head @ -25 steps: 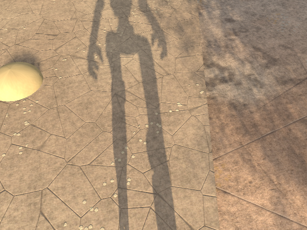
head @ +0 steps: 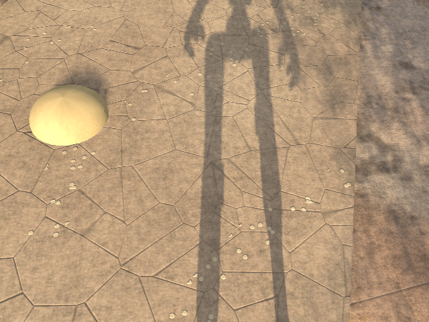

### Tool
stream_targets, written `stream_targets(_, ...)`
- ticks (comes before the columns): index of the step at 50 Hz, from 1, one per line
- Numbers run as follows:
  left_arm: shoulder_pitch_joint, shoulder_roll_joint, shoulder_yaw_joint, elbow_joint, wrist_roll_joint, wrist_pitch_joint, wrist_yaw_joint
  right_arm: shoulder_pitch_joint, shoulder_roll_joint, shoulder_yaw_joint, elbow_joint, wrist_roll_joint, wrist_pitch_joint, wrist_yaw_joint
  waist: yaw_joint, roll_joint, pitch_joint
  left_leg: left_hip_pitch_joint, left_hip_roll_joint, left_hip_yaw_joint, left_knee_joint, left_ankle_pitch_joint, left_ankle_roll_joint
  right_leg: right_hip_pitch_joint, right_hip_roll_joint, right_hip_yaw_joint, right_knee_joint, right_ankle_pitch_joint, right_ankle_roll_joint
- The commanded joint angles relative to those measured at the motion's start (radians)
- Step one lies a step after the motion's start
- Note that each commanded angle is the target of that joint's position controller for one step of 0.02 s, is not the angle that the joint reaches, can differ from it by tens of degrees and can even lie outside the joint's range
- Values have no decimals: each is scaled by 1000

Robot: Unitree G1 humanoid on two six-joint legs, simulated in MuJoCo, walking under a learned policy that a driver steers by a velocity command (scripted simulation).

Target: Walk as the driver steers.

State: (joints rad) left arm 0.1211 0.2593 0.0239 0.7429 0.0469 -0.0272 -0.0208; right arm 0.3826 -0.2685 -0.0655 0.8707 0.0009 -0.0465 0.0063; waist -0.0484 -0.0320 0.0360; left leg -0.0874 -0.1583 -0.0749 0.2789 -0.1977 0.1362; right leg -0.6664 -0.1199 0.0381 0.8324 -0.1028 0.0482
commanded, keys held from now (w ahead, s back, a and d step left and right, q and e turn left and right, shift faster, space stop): w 0.84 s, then w+e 0.06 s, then e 0.10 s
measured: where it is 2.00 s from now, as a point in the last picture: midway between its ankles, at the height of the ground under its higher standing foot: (196, 262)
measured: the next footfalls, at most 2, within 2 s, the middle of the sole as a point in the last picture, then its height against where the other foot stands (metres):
right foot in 0.22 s outside the picture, level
left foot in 0.76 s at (180, 289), level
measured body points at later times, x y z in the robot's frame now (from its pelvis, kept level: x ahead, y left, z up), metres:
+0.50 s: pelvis +0.28 -0.05 +0.00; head +0.30 -0.07 +0.45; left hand +0.27 +0.21 -0.13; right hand +0.42 -0.30 -0.13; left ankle +0.35 +0.10 -0.67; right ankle +0.27 -0.12 -0.74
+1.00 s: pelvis +0.55 +0.02 +0.00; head +0.56 +0.04 +0.45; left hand +0.60 +0.29 -0.14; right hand +0.59 -0.24 -0.13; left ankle +0.54 +0.09 -0.74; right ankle +0.60 -0.12 -0.67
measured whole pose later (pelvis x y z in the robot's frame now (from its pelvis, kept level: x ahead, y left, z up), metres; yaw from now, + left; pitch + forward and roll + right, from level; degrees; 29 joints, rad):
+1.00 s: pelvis +0.55 +0.02 +0.00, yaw +1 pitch -1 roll +0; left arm 0.26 0.26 0.05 0.90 0.03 -0.03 -0.02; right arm 0.32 -0.23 -0.04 0.93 -0.01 -0.09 0.00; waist 0.00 -0.04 0.04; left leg -0.12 -0.05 0.12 0.29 -0.17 0.09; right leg -0.57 -0.05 0.03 1.04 -0.24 -0.04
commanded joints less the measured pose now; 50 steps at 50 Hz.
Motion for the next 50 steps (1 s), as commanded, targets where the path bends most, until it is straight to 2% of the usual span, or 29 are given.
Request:
stream_targets(1, -92, 58, 9, -80, -4, -11, -7, 77, -130, -26, -32, -3, -17, -7, -28, 80, 6, 36, 260, -183, -79, 349, 83, -13, 37, -49, -101, 113, -7)
stream_targets(4, -171, 60, 4, -110, -10, -20, -13, 122, -132, -21, -17, -13, -20, -16, -58, 85, 20, 119, 285, -190, -49, 430, 80, -19, 63, -64, -183, 116, -33)
stream_targets(6, -189, 69, 4, -125, -13, -27, -16, 124, -142, -20, -12, -20, -22, -23, -51, 96, 31, 155, 312, -203, -29, 480, 76, 12, 78, -62, -233, 81, -60)
stream_targets(8, -114, 86, 11, -109, -15, -34, -12, 81, -158, -19, -14, -22, -26, -29, -1, 106, 23, 144, 321, -187, 19, 610, 48, 148, 108, -66, -294, 14, -97)
stream_targets(9, -32, 103, 21, -82, -17, -37, -4, 64, -167, -20, -13, -23, -28, -28, 35, 110, -12, 135, 310, -172, 99, 753, 32, 266, 142, -79, -311, -31, -116)
stream_targets(10, 105, 120, 32, -38, -18, -44, 8, 52, -172, -18, -9, -23, -29, -24, 99, 83, -84, 118, 273, -137, 259, 818, 14, 431, 166, -93, -366, -20, -139)
stream_targets(11, 258, 159, 46, -6, -6, -53, 24, 47, -151, -9, -18, -17, -35, -18, 168, 48, -186, -14, 235, -109, 473, 641, -2, 669, 61, 7, -374, -54, -178)
stream_targets(12, 368, 267, 73, -3, 19, -52, 34, 144, -60, 12, -44, 16, -38, -12, 154, -141, -342, -295, 97, -23, 835, 181, -51, 958, -222, 433, -398, -187, -292)
stream_targets(13, 344, 239, 75, 17, -5, -37, 21, 158, -106, 4, -33, 0, -36, -14, 131, -180, -331, -467, 26, -23, 982, -318, -52, 942, -302, 722, -541, -218, -349)
stream_targets(14, 247, 169, 60, 4, -25, -31, 15, 78, -130, -2, -38, -23, -29, -15, 95, -48, -151, -525, 96, -53, 1020, -236, -47, 785, -262, 602, -564, -298, -334)
stream_targets(15, 180, 112, 47, -2, -28, -34, 9, 10, -115, 5, -52, -28, -30, -6, 83, 19, -64, -517, 134, -44, 973, -165, -49, 660, -217, 471, -592, -262, -312)
stream_targets(16, 158, 86, 39, 7, -24, -40, 8, -18, -99, 8, -60, -28, -26, 2, 63, 12, -19, -499, 166, -29, 921, -133, -49, 584, -165, 369, -623, -186, -281)
stream_targets(17, 160, 71, 32, 24, -26, -46, 10, -17, -91, 10, -63, -38, -16, 8, 42, -20, -5, -467, 189, -18, 877, -117, -58, 531, -124, 293, -644, -115, -256)
stream_targets(20, 209, 79, 35, 66, -35, -70, 3, -4, -64, 19, -50, -43, 4, 22, 22, -44, -17, -454, 208, 23, 838, -74, -79, 506, -87, 190, -677, 56, -257)
stream_targets(24, 275, 84, 36, 112, -41, -73, 1, -183, -52, 29, -107, -40, 6, 27, 50, -28, 32, -583, 256, 70, 688, 70, -111, 539, -56, 105, -730, 127, -258)
stream_targets(27, 313, 87, 36, 138, -42, -73, 0, -295, -26, 43, -139, -35, 2, 31, 76, -33, 38, -548, 247, 108, 507, 168, -124, 552, -25, 43, -720, 219, -235)
stream_targets(32, 383, 106, 38, 179, -33, -67, 12, -423, -30, 49, -175, -28, -3, 27, 110, -36, 47, -509, 217, 132, 334, 179, -101, 671, -70, 40, -675, 314, -228)
stream_targets(35, 369, 120, 42, 193, -26, -57, 22, -393, -47, 41, -171, -29, -13, 21, 79, -42, 33, -427, 185, 135, 263, 74, -61, 742, -100, 36, -584, 476, -211)
stream_targets(36, 358, 127, 43, 196, -25, -54, 24, -321, -59, 34, -147, -32, -18, 16, 46, -45, -5, -326, 154, 146, 232, 40, -43, 747, -94, 24, -497, 595, -199)
stream_targets(37, 350, 125, 42, 199, -28, -49, 24, -179, -78, 22, -97, -39, -28, 7, -15, -19, -80, -144, 129, 159, 170, 63, -16, 714, -59, -11, -332, 644, -181)
stream_targets(38, 344, 105, 34, 182, -35, -51, 25, -2, -130, 3, -49, -60, -39, -5, -80, 24, -194, 119, 238, 47, 178, 45, 29, 554, -21, -41, -103, 456, -161)
stream_targets(39, 431, 4, 9, 143, -70, -53, 17, 104, -241, -29, -39, -78, -35, -14, -67, 243, -344, 424, 542, -404, 130, -67, 149, 201, 129, -124, 279, -55, -109)
stream_targets(40, 411, 90, 34, 160, -42, -48, 23, 82, -212, -28, -34, -33, -19, -6, -64, 208, -341, 392, 582, -608, 20, -58, 179, 66, 177, -24, 413, -424, -118)
stream_targets(41, 330, 106, 44, 142, -31, -44, 21, -15, -163, -15, -39, -16, -15, -4, -20, 136, -172, 257, 532, -445, 7, -91, 152, 10, 114, 11, 436, -347, -128)
stream_targets(42, 281, 81, 36, 132, -31, -49, 13, -83, -104, -2, -48, -15, -20, 0, 2, 96, -83, 121, 487, -332, -37, -42, 129, 26, 78, 9, 384, -273, -127)
stream_targets(43, 269, 61, 34, 137, -33, -43, 8, -120, -73, 6, -48, -18, -27, -1, 31, 93, -38, 31, 442, -236, -79, -18, 89, 69, 52, 8, 326, -234, -124)
stream_targets(45, 304, 36, 31, 160, -14, -15, -3, -128, -47, 14, -29, -17, -44, -6, 69, 112, -15, -78, 394, -114, -131, 67, 51, 157, 42, 5, 283, -196, -106)
stream_targets(48, 273, 27, 36, 152, -16, 5, -5, -91, -62, 11, 1, -13, -70, -9, 91, 83, 10, -90, 393, 25, -121, 487, 52, 136, 56, -3, 253, -135, -82)
stream_targets(50, 218, 21, 36, 130, -17, 10, -2, -84, -63, 13, 11, -14, -69, -12, 94, 91, 10, -77, 376, 116, -88, 665, 40, 110, 59, -22, 187, -65, -72)
Keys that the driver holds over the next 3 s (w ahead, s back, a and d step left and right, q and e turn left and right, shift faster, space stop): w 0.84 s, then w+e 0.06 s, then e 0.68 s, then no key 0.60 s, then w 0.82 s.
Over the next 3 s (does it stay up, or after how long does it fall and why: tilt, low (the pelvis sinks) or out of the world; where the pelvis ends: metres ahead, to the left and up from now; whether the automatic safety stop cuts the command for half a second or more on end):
stays up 0.94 -0.07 -0.03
